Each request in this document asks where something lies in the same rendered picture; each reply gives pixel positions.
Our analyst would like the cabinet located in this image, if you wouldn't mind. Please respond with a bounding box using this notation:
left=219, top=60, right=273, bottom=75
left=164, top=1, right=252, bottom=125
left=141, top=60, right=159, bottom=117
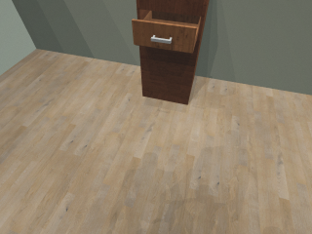
left=136, top=0, right=210, bottom=105

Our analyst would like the handle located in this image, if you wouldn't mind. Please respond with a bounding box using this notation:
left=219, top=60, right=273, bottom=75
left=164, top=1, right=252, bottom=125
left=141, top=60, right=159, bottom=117
left=150, top=35, right=173, bottom=44

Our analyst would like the drawer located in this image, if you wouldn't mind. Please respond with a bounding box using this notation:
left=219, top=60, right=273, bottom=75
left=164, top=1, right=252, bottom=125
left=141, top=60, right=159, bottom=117
left=132, top=10, right=201, bottom=54

